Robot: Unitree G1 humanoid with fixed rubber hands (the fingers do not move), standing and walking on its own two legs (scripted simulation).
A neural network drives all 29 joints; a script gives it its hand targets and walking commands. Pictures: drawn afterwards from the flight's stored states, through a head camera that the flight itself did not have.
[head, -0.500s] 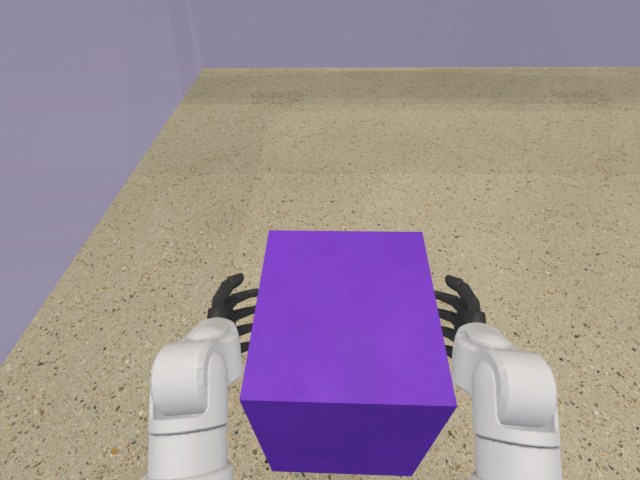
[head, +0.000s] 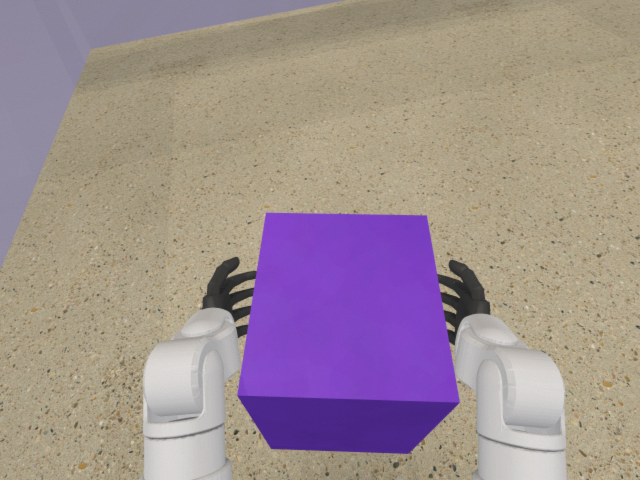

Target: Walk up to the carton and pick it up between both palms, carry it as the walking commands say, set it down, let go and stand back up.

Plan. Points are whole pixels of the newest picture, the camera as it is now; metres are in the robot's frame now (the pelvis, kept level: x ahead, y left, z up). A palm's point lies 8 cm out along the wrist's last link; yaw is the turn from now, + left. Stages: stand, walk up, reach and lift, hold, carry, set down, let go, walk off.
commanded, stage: carry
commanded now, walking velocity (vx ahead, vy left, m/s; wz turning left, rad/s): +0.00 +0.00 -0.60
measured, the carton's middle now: (342, 342) +0.30 +0.01 +0.02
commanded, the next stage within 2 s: none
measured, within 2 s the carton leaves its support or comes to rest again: neither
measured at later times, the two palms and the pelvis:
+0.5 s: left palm (255, 306) +0.29 +0.10 +0.12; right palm (537, 328) +0.26 -0.18 +0.13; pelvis -0.01 -0.01 +0.02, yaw -9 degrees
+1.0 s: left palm (439, 314) +0.31 -0.11 +0.07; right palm out of the picture +0.19 -0.36 +0.06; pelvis -0.02 -0.11 +0.00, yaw -26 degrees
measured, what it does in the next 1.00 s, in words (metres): steps to the right, turning right: left foot, then right foot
